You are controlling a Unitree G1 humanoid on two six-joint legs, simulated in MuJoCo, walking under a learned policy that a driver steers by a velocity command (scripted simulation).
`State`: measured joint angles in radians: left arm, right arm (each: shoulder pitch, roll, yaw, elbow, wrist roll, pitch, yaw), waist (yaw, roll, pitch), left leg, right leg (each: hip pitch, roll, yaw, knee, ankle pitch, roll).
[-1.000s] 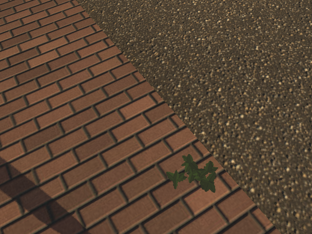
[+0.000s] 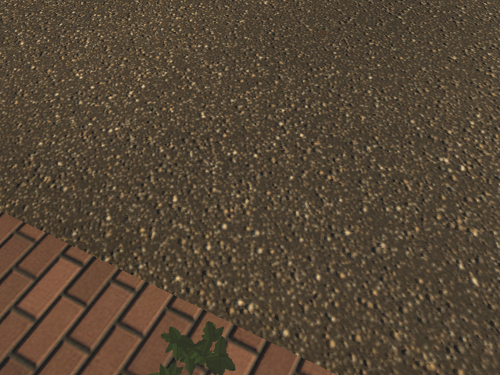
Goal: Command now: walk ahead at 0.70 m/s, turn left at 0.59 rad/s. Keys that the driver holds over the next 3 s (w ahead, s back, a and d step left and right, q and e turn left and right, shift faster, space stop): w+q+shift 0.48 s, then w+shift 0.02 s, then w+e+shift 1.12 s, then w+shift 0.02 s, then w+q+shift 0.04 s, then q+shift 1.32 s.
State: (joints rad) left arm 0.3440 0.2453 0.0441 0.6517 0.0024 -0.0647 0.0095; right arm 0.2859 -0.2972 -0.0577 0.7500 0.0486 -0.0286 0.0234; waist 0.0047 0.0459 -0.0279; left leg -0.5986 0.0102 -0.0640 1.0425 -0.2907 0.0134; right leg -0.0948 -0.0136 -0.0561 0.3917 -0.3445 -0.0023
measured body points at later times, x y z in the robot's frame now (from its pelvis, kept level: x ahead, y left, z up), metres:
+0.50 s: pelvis +0.31 +0.13 -0.01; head +0.33 +0.14 +0.44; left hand +0.37 +0.43 -0.09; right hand +0.48 -0.10 -0.13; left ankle +0.31 +0.17 -0.74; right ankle +0.35 -0.08 -0.63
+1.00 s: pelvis +0.77 +0.27 -0.15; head +0.77 +0.31 +0.30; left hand +0.64 +0.50 -0.30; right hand +1.01 +0.12 -0.22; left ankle +0.64 +0.38 -0.62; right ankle +0.78 +0.23 -0.87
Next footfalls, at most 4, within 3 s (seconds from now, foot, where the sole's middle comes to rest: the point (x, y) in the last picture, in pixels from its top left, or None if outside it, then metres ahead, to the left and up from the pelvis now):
0.32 left None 0.35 0.18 -0.78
0.86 right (196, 296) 0.82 0.25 -0.91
1.22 left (123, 210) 1.18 0.56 -0.91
1.68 right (220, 146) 1.52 0.20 -0.91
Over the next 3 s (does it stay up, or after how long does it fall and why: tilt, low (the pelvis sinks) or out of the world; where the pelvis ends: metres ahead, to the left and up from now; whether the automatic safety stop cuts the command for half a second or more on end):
stays up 1.80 0.15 -0.13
